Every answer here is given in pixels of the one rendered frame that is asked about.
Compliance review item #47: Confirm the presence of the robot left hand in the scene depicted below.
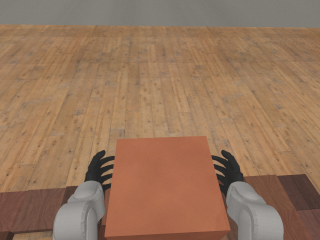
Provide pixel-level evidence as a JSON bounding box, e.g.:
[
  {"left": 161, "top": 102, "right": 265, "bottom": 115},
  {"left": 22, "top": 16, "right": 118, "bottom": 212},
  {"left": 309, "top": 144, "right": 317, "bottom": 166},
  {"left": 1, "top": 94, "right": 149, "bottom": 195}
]
[{"left": 84, "top": 150, "right": 115, "bottom": 192}]

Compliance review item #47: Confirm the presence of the robot right hand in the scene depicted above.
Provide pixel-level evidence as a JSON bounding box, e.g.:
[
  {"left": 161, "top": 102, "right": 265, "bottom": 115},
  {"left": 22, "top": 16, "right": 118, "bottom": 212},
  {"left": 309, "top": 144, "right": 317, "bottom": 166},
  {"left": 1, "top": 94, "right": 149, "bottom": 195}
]
[{"left": 211, "top": 150, "right": 244, "bottom": 198}]

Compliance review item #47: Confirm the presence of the left robot forearm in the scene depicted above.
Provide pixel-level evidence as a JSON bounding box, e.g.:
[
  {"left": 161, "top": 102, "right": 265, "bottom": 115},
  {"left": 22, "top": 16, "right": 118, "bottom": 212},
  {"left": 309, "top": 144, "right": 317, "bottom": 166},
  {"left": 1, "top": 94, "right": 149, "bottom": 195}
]
[{"left": 52, "top": 180, "right": 106, "bottom": 240}]

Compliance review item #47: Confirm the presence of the right robot forearm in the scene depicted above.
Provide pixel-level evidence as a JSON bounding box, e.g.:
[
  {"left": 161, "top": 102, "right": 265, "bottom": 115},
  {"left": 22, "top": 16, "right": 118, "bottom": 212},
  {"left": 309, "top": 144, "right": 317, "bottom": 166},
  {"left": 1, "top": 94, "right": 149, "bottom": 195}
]
[{"left": 226, "top": 181, "right": 284, "bottom": 240}]

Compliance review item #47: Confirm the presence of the carton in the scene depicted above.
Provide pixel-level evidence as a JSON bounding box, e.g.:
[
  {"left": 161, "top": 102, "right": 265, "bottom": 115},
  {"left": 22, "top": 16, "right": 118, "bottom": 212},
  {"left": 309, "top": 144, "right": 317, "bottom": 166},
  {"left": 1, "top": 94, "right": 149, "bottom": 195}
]
[{"left": 104, "top": 136, "right": 231, "bottom": 240}]

